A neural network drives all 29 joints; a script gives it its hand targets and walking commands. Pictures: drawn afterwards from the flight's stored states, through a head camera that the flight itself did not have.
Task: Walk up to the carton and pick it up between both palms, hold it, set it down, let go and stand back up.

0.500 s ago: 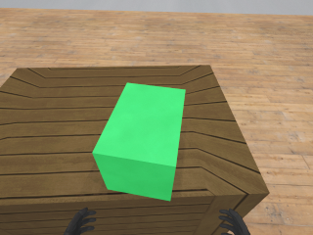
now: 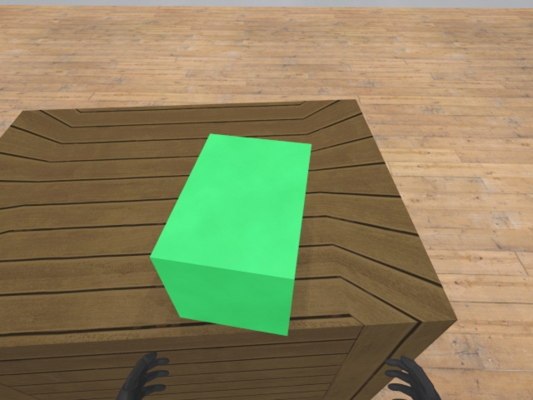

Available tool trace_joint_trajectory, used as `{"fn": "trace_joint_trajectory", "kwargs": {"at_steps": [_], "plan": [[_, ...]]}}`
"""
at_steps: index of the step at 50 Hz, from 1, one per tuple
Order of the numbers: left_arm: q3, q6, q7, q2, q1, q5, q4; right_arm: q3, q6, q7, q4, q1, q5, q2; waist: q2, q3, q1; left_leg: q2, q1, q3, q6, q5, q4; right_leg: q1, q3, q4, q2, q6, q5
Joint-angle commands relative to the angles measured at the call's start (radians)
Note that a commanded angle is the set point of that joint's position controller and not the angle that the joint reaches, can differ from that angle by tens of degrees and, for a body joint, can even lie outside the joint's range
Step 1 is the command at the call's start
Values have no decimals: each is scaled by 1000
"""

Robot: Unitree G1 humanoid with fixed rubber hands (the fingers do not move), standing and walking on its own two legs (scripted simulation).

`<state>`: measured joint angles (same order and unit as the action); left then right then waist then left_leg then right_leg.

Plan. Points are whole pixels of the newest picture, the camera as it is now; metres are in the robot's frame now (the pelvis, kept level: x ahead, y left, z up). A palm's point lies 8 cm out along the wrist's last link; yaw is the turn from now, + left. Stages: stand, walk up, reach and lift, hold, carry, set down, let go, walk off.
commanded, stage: let go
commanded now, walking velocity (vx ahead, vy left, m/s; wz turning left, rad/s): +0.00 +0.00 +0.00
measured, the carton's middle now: (246, 229) +0.40 +0.06 +0.01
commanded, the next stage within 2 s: stand in 0.08 s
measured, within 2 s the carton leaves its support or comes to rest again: neither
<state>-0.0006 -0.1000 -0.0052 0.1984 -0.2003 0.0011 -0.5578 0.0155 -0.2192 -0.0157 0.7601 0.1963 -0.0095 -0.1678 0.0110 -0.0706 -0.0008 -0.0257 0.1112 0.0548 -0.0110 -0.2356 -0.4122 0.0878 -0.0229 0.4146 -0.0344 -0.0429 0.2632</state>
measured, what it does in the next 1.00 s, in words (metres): stands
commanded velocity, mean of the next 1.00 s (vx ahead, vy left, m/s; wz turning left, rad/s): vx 0.00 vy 0.00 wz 0.00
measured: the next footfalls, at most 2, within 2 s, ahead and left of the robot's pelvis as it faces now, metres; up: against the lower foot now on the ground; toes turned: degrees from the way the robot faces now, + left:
none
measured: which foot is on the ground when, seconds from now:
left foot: down 0.00-1.00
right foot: down 0.00-1.00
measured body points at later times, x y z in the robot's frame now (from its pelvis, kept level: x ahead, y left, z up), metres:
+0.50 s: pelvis +0.00 +0.01 +0.00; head -0.03 -0.01 +0.44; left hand +0.03 +0.26 -0.13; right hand +0.05 -0.24 -0.15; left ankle +0.00 +0.12 -0.74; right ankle -0.02 -0.09 -0.74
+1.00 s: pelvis -0.05 +0.01 -0.01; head -0.07 +0.00 +0.44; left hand -0.06 +0.25 -0.15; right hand -0.05 -0.23 -0.16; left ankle +0.00 +0.12 -0.74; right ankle -0.02 -0.09 -0.74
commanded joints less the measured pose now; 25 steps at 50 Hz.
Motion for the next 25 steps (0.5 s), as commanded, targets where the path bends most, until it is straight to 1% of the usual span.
{"fn": "trace_joint_trajectory", "kwargs": {"at_steps": [1, 5, 6, 7, 8, 9, 11, 13, 15, 17, 18, 22, 25], "plan": [[-37, 55, -16, 116, 111, 4, 176, 36, -62, -4, -141, -82, 4, -124, 5, 145, -1, 21, -146, 10, -2, 246, 17, 125, 4, -96, 38, 52, -326], [-36, 59, -21, 115, 114, 5, 178, 36, -66, -8, -136, -84, 9, -130, 7, 159, -4, 21, -136, 8, -1, 243, 18, 117, 9, -91, 39, 50, -339], [-63, 110, -20, 127, -73, -31, 30, 54, 51, 25, -44, 32, -8, -199, -134, 244, -47, -76, -37, -80, 38, 404, -40, 48, 74, -6, 118, 16, -346], [-63, 127, -14, 155, -125, -16, -2, 51, 100, 30, -55, 43, -3, -202, -109, 231, -36, -95, -35, -87, 51, 366, -45, 23, 94, -13, 140, 8, -332], [-67, 144, -9, 166, -105, -16, -9, 50, 123, 32, -64, 49, -4, -188, -72, 239, -20, -103, -46, -95, 55, 393, -54, 22, 102, -3, 147, 6, -392], [-65, 157, -5, 157, -84, -16, -10, 48, 136, 31, -64, 53, -3, -182, -46, 229, -13, -105, -41, -95, 55, 371, -53, 38, 103, 1, 151, 6, -398], [-59, 167, -1, 145, -73, -14, -21, 45, 150, 29, -53, 62, -6, -183, -20, 163, -8, -98, -9, -96, 47, 282, -37, 85, 102, -22, 149, 5, -353], [-59, 168, -2, 144, -82, -13, -40, 43, 157, 24, -42, 63, -8, -184, -12, 84, -5, -96, 25, -100, 41, 232, -17, 127, 105, -40, 148, 3, -314], [-58, 169, -2, 150, -101, -13, -60, 40, 160, 22, -28, 74, -9, -185, -12, 39, -6, -95, 46, -106, 39, 217, -8, 140, 107, -47, 148, 2, -299], [-57, 171, -3, 156, -123, -13, -79, 37, 161, 21, -14, 86, -9, -191, -13, 30, -7, -95, 46, -108, 39, 220, -2, 139, 108, -49, 149, 2, -294], [-57, 172, -4, 158, -131, -12, -87, 35, 161, 21, -8, 91, -9, -194, -3, 28, -8, -94, 41, -111, 39, 223, -1, 139, 106, -51, 147, 4, -288], [-53, 171, -7, 166, -167, -10, -127, 27, 165, 23, 23, 121, -7, -199, 6, 4, -8, -91, 43, -116, 41, 195, 12, 147, 106, -62, 147, 7, -250], [-49, 167, -11, 171, -201, -10, -157, 20, 169, 26, 52, 149, -6, -199, -1, 5, -9, -89, 41, -120, 41, 173, 21, 143, 107, -69, 148, 9, -211]]}}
